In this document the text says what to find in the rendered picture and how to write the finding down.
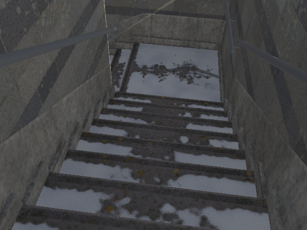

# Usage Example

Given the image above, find stairs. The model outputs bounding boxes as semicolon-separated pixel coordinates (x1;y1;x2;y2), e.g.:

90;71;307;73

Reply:
109;48;131;92
12;91;271;230

